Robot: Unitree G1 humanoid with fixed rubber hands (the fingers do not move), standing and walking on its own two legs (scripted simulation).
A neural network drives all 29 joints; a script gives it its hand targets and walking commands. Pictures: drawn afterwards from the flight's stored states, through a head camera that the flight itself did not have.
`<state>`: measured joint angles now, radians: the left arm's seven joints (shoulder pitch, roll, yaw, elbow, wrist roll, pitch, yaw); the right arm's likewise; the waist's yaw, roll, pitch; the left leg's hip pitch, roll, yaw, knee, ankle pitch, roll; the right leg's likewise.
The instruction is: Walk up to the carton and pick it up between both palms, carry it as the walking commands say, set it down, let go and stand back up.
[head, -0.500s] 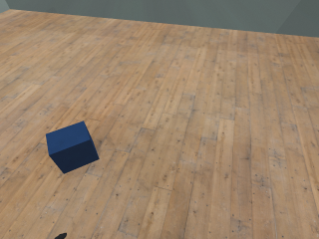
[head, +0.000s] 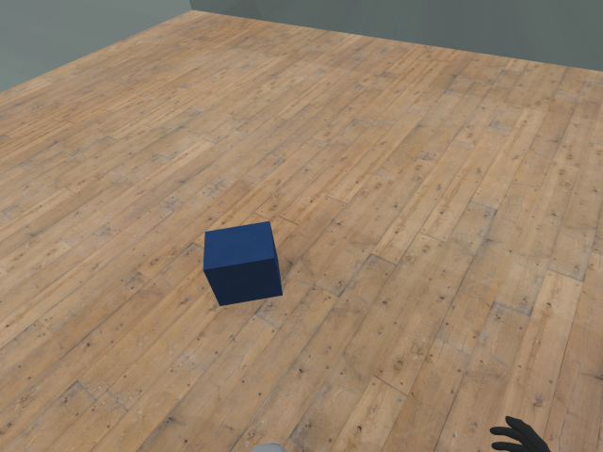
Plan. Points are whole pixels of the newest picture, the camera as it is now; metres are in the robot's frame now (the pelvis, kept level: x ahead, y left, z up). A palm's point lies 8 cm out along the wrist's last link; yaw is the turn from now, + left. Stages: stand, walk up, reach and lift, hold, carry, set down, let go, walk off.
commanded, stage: walk up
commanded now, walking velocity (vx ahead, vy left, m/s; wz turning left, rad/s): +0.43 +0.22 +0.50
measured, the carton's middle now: (244, 264) +0.93 +0.40 -0.66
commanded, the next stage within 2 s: none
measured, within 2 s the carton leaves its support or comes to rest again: neither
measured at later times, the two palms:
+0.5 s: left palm (132, 335) +0.34 +0.38 -0.11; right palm (438, 401) +0.26 -0.15 -0.12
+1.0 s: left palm (97, 373) +0.27 +0.41 -0.10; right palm (356, 245) +0.58 -0.03 -0.13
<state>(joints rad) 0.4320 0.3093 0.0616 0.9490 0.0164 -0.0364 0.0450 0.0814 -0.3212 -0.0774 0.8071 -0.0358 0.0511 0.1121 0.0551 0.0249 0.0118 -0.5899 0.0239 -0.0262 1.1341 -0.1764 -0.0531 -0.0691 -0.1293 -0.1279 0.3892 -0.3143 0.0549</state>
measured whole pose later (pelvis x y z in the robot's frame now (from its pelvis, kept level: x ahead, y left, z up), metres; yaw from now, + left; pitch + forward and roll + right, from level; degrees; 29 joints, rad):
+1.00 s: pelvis +0.39 +0.16 +0.00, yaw +20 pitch -1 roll +2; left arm 0.40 0.24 0.06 0.93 0.04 -0.03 0.02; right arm 0.13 -0.26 -0.02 0.89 -0.02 0.05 0.07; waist 0.05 0.03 0.06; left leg -0.47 0.07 0.04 0.80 -0.26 -0.04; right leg -0.16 -0.15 -0.16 0.42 -0.24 0.04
